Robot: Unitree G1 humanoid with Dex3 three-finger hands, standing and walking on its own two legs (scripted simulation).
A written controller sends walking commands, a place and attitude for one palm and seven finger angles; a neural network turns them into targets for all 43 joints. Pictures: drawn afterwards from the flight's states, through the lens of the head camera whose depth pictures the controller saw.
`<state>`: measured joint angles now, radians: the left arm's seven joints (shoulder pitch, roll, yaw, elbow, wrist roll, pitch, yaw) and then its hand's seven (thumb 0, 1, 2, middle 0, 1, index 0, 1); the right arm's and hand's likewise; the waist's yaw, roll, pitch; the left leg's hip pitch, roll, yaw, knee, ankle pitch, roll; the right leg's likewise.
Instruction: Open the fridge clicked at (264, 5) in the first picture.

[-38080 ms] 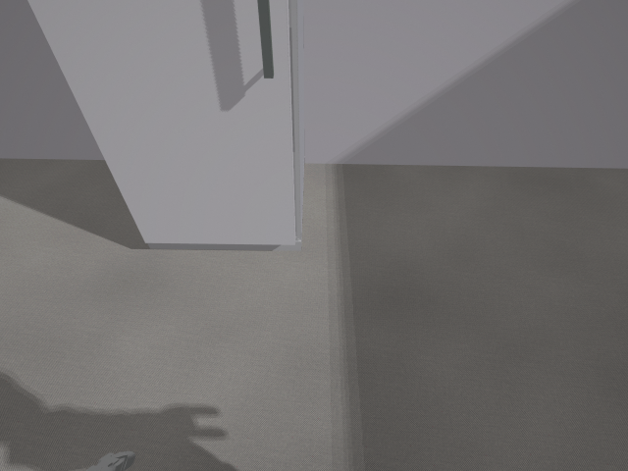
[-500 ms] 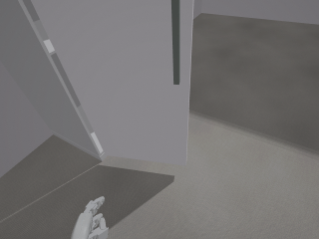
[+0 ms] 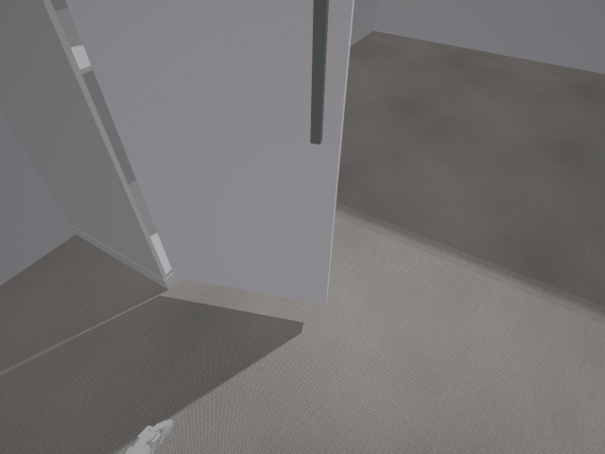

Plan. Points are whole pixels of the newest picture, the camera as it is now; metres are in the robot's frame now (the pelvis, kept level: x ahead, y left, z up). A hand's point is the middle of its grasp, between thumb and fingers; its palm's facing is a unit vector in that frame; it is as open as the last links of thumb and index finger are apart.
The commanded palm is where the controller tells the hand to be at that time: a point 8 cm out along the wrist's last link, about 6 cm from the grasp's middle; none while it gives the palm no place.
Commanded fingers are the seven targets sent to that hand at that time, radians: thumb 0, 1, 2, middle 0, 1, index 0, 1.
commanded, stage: stop stepping back and stand still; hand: right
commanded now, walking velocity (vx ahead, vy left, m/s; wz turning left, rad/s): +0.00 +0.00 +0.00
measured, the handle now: (321, 41) +0.76 +0.02 +0.24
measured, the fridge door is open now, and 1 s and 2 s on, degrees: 71 71 71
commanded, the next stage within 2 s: let the arm hang, fingers relaxed in 0.64 s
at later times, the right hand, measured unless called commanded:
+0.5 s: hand out of the picture +0.22 -0.29 +0.17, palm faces +0.48 +0.74 -0.48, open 7.4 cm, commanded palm +0.17 -0.31 +0.19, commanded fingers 0.00 -0.90 -0.90 0.20 0.30 0.20 0.30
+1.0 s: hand out of the picture +0.12 -0.23 -0.13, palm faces +0.00 +0.96 -0.29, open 7.4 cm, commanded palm none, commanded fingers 0.00 -0.90 -0.90 0.20 0.30 0.20 0.30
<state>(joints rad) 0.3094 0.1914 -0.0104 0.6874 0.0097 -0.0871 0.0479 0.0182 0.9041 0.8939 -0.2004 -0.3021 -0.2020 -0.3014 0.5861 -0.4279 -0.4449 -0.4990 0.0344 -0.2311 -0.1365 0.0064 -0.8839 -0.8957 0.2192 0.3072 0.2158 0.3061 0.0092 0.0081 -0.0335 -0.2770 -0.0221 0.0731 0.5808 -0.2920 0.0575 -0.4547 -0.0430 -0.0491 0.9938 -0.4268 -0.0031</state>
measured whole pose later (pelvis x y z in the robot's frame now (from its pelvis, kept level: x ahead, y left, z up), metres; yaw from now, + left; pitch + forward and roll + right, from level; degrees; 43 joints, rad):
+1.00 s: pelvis +0.01 -0.02 +0.00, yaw -4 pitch +0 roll -1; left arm 0.17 0.30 0.00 0.85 0.03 0.00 -0.01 0.01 0.91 0.89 -0.20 -0.30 -0.20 -0.30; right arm 0.24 -0.25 0.01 0.70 -0.03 0.05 0.01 0.01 -0.90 -0.90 0.21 0.30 0.20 0.30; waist 0.03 -0.03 0.01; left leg -0.33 0.02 0.05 0.62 -0.30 0.02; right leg -0.35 0.01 -0.05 0.59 -0.25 -0.03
